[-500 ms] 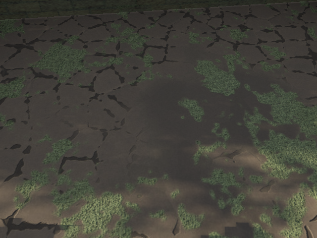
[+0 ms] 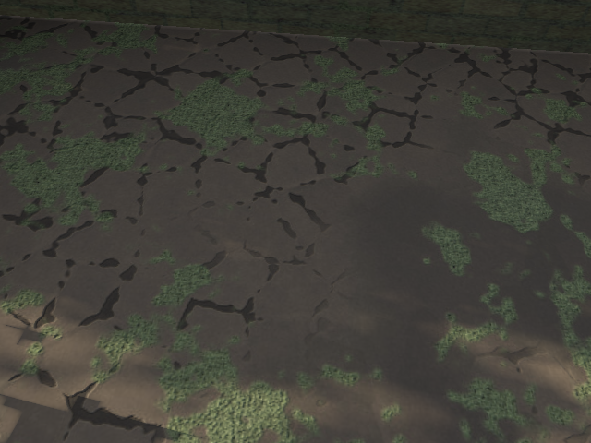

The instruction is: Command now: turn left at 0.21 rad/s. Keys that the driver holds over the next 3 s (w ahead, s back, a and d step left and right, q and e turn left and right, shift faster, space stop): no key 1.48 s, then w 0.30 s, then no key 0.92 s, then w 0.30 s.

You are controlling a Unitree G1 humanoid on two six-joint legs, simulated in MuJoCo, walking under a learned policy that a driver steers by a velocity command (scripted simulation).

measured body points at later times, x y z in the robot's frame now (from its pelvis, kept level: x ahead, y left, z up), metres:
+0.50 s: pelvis +0.05 -0.04 +0.00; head +0.06 -0.04 +0.45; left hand +0.15 +0.21 -0.13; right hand +0.19 -0.30 -0.10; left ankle +0.08 +0.07 -0.73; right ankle +0.01 -0.16 -0.73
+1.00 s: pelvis +0.06 -0.05 +0.00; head +0.07 -0.06 +0.45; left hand +0.12 +0.21 -0.13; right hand +0.20 -0.31 -0.12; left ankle +0.08 +0.07 -0.73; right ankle +0.01 -0.16 -0.73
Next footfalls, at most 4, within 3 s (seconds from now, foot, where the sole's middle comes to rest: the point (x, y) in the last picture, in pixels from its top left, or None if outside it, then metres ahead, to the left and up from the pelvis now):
0.08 right None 0.05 -0.15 -0.77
1.80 left None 0.20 0.10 -0.77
2.20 right None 0.34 -0.11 -0.77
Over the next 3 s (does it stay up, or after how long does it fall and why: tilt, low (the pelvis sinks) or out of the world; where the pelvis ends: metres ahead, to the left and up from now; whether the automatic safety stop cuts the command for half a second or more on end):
stays up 0.30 -0.04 -0.01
